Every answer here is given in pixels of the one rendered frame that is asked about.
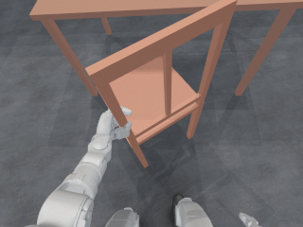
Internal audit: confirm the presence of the left robot forearm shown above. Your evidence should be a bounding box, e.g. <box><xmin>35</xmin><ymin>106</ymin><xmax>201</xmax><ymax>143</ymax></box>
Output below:
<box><xmin>37</xmin><ymin>132</ymin><xmax>112</xmax><ymax>225</ymax></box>

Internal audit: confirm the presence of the left robot thigh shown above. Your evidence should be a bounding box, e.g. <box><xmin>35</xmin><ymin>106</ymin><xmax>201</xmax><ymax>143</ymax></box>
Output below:
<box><xmin>105</xmin><ymin>209</ymin><xmax>139</xmax><ymax>227</ymax></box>

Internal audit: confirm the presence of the table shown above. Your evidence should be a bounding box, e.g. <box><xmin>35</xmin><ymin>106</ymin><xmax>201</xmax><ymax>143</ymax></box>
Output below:
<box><xmin>29</xmin><ymin>0</ymin><xmax>303</xmax><ymax>96</ymax></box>

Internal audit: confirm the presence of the robot left hand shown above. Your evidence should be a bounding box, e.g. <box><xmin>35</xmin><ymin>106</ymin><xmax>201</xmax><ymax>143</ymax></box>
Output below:
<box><xmin>96</xmin><ymin>106</ymin><xmax>133</xmax><ymax>141</ymax></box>

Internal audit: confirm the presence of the chair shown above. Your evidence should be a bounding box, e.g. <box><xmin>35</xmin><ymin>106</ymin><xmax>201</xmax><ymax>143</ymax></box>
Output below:
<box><xmin>85</xmin><ymin>0</ymin><xmax>238</xmax><ymax>168</ymax></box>

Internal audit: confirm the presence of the robot thigh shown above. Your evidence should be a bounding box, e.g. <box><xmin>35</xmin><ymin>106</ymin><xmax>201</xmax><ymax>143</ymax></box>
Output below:
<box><xmin>105</xmin><ymin>209</ymin><xmax>139</xmax><ymax>227</ymax></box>
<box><xmin>175</xmin><ymin>201</ymin><xmax>213</xmax><ymax>227</ymax></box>

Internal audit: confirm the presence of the robot right hand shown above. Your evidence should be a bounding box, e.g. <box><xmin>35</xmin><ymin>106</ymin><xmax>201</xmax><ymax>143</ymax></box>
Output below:
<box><xmin>239</xmin><ymin>212</ymin><xmax>261</xmax><ymax>227</ymax></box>

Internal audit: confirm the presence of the right robot thigh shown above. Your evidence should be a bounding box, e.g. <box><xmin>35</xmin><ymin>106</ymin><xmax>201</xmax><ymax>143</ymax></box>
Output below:
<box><xmin>175</xmin><ymin>201</ymin><xmax>213</xmax><ymax>227</ymax></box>

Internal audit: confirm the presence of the robot left upper arm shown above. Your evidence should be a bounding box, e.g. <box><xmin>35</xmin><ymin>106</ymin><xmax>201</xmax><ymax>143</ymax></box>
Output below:
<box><xmin>25</xmin><ymin>189</ymin><xmax>94</xmax><ymax>227</ymax></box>

